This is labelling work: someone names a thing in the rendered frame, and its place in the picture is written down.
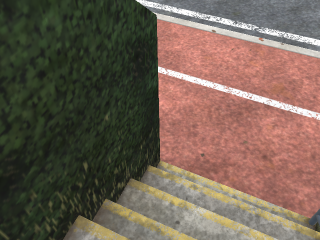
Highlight stairs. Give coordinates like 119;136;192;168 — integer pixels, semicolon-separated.
63;160;320;240

